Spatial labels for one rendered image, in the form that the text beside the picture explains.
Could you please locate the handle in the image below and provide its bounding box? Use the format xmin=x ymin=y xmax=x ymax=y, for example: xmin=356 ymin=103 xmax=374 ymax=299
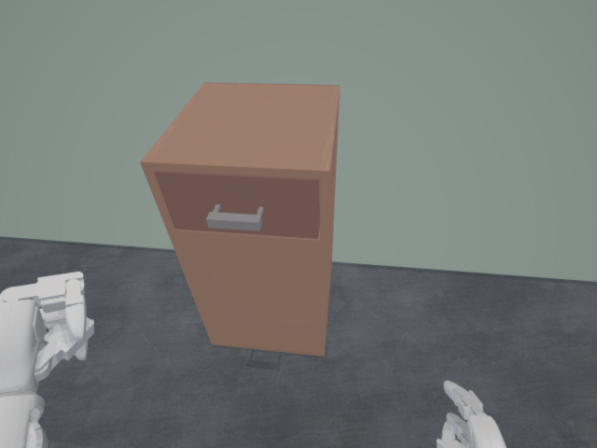
xmin=206 ymin=204 xmax=264 ymax=231

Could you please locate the right robot hand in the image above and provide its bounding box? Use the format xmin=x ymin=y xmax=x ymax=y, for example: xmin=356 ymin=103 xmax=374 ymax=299
xmin=437 ymin=381 xmax=507 ymax=448

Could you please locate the drawer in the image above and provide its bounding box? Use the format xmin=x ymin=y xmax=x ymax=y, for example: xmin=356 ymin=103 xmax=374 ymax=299
xmin=154 ymin=171 xmax=321 ymax=239

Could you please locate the robot left forearm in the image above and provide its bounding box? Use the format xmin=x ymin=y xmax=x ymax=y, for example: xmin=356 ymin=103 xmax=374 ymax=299
xmin=0 ymin=391 xmax=48 ymax=448

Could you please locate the left robot hand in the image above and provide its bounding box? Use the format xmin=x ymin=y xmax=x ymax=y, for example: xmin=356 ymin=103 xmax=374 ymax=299
xmin=0 ymin=272 xmax=94 ymax=394

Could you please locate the cabinet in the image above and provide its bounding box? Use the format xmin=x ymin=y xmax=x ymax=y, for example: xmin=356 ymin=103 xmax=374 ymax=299
xmin=140 ymin=82 xmax=340 ymax=357

